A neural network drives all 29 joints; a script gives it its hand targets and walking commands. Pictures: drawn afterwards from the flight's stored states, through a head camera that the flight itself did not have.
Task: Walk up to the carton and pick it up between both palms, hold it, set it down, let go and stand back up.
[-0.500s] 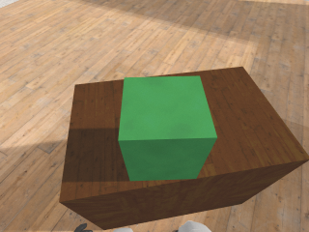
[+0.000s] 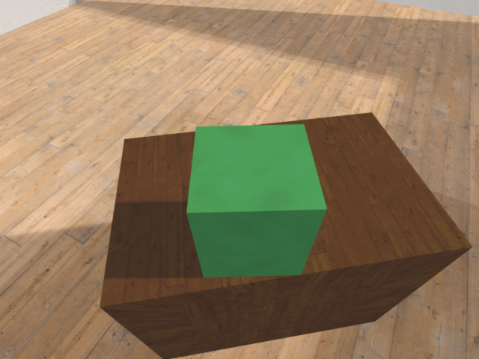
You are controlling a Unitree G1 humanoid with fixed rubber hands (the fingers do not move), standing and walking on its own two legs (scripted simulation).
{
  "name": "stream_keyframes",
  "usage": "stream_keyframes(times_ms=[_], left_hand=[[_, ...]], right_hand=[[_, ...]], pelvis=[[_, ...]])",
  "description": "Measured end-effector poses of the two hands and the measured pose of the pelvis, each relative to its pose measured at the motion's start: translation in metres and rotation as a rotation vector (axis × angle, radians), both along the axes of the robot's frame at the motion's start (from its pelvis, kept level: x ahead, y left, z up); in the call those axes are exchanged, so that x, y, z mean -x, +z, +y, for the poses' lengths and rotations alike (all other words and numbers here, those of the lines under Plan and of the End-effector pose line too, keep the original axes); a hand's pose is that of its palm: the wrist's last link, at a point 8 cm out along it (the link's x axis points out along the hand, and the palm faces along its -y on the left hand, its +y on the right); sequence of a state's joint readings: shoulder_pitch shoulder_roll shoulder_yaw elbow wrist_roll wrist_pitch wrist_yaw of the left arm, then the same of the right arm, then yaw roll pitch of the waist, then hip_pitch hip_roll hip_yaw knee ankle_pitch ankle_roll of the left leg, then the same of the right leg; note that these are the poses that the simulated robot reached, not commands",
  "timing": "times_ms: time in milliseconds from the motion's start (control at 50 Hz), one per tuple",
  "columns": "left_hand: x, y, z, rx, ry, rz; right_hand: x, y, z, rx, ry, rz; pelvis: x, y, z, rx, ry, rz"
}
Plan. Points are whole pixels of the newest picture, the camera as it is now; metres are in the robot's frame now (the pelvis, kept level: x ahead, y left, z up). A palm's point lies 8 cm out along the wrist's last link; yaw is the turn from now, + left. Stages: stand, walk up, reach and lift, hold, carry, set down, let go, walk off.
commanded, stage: walk up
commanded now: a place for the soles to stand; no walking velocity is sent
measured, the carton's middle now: (251, 204) +0.40 +0.00 -0.01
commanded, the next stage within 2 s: reach and lift in 1.88 s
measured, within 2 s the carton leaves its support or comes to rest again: neither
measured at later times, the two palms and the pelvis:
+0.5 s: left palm out of the picture +0.04 +0.27 -0.13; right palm out of the picture +0.06 -0.26 -0.14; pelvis +0.00 +0.00 +0.00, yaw +0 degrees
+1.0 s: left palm out of the picture +0.00 +0.27 -0.13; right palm out of the picture +0.02 -0.27 -0.13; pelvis -0.03 +0.00 -0.01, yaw +1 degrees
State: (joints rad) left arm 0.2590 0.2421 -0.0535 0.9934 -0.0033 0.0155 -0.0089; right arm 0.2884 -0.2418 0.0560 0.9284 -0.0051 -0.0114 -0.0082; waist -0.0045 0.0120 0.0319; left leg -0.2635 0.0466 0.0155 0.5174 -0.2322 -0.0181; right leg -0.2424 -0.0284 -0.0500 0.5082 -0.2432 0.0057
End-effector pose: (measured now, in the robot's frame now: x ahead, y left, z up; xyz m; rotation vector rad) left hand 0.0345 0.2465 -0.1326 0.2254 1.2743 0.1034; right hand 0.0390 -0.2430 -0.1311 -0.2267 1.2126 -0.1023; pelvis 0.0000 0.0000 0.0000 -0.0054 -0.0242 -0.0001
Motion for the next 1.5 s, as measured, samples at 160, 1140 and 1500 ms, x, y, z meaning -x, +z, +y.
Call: stream_keyframes(times_ms=[160, 1140, 1500], left_hand=[[0.015, -0.001, 0.007, -0.011, 0.004, 0.055], [0.031, 0.007, 0.021, -0.080, 0.048, 0.017], [0.020, 0.001, 0.001, -0.011, 0.019, -0.009]], right_hand=[[0.032, 0.000, -0.003, 0.015, -0.021, 0.111], [0.002, -0.004, -0.023, 0.044, 0.024, -0.009], [0.003, 0.003, -0.006, 0.007, 0.010, 0.009]], pelvis=[[-0.003, 0.001, 0.002, -0.001, 0.003, 0.009], [0.024, -0.006, -0.003, -0.004, 0.027, 0.012], [0.014, 0.003, -0.002, -0.012, 0.014, 0.007]])
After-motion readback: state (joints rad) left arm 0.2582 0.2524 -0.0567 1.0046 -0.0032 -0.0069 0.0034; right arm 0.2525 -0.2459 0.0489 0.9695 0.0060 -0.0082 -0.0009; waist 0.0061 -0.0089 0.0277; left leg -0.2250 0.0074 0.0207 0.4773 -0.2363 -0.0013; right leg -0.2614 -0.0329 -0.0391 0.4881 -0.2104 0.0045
